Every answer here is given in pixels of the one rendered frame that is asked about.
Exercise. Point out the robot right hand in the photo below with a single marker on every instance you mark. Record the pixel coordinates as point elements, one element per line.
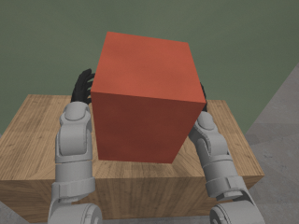
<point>205,107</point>

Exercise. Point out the carton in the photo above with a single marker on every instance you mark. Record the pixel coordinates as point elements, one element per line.
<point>146,96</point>

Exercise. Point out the robot left hand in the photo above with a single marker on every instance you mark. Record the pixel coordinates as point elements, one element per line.
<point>80,92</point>

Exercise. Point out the robot right forearm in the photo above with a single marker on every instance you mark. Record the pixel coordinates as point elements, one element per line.
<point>222,179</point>

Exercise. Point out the robot left upper arm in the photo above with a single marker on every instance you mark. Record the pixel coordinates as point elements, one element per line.
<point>82,213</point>

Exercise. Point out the robot left forearm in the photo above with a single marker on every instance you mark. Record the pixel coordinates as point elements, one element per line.
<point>74,178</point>

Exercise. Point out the pedestal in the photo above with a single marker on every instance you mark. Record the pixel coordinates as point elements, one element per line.
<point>123,189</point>

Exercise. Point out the robot right upper arm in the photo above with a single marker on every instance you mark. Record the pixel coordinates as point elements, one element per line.
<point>239,212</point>

